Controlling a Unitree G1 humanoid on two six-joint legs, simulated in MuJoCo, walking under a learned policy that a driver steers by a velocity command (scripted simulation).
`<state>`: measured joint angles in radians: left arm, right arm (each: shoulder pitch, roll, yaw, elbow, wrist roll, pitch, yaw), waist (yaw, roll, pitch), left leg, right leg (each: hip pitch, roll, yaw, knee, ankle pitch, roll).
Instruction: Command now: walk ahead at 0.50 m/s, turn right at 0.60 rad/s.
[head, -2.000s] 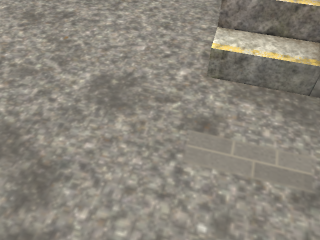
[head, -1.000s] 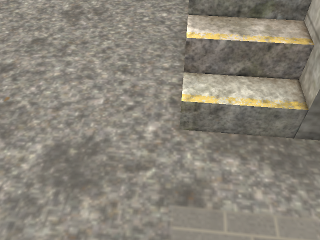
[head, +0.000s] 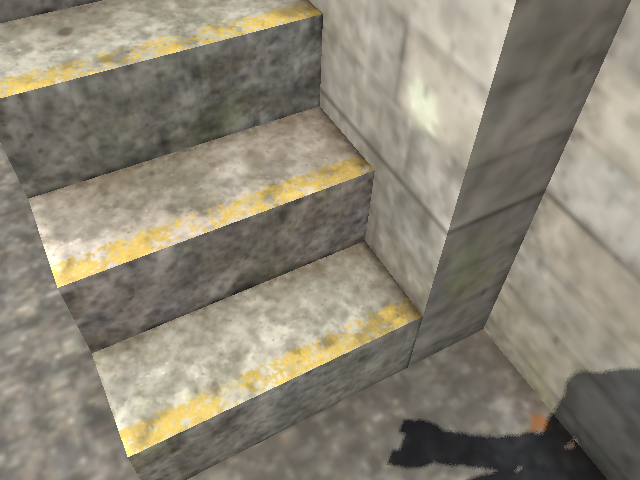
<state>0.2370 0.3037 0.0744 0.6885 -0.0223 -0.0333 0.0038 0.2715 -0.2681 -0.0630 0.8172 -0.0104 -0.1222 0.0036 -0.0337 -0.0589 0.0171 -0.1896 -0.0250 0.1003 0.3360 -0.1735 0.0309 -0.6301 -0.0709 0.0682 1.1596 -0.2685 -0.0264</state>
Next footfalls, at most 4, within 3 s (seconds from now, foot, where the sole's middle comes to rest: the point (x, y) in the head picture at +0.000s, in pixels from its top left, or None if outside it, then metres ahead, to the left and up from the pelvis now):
0.28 right None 0.28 -0.16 -0.78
0.62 left None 0.37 0.08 -0.78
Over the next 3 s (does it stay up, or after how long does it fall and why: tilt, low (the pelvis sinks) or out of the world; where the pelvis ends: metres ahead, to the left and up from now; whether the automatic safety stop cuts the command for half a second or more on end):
stays up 0.29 -0.05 -0.01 its command is cut before an obstacle after 1.1 s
